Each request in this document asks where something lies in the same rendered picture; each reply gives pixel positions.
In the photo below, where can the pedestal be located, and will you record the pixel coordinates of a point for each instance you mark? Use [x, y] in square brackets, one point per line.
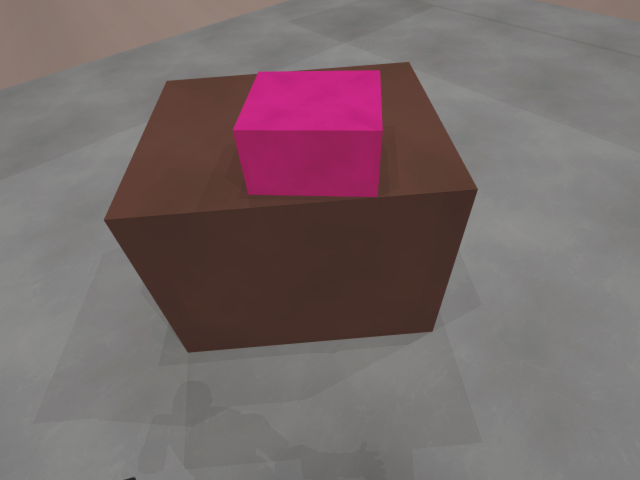
[230, 270]

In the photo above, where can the carton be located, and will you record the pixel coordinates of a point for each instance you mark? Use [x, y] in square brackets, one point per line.
[312, 133]

